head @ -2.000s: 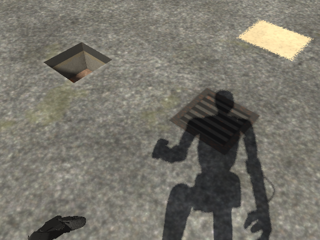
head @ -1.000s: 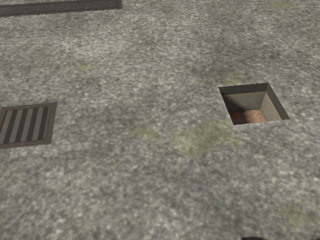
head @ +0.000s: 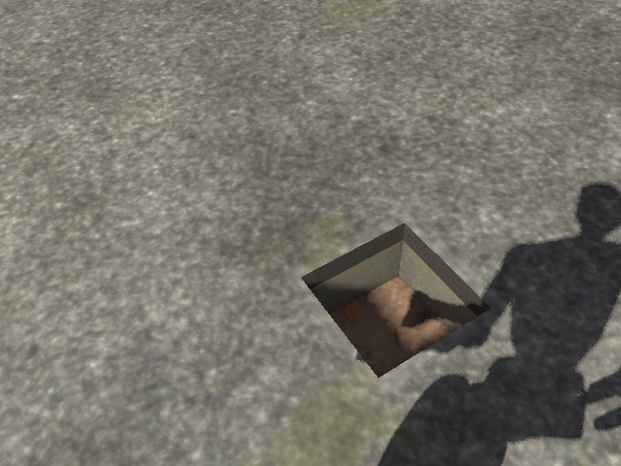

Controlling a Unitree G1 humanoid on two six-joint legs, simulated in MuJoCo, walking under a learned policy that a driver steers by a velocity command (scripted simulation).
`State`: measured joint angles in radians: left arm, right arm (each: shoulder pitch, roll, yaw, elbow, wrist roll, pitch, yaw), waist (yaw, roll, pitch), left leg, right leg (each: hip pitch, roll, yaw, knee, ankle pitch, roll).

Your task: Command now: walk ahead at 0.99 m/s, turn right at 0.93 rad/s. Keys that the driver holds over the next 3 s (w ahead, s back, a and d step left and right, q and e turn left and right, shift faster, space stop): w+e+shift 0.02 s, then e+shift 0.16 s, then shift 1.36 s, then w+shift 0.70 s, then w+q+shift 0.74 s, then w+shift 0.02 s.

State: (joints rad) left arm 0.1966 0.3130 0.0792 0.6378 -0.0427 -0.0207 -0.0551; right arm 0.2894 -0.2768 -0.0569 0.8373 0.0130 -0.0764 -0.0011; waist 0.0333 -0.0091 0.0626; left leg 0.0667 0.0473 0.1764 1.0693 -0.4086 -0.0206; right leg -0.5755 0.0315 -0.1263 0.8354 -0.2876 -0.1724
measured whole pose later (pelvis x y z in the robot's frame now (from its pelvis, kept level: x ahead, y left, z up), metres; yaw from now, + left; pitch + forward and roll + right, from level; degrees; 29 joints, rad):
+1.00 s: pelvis +0.38 -0.02 +0.05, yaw -24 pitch -1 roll +0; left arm 0.26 0.21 0.00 0.71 0.02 0.01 0.02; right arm 0.15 -0.22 -0.02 0.73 -0.02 -0.02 0.03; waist -0.01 0.01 0.01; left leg -0.33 -0.02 -0.02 0.54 -0.20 0.01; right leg -0.23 0.03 0.07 0.58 -0.34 -0.01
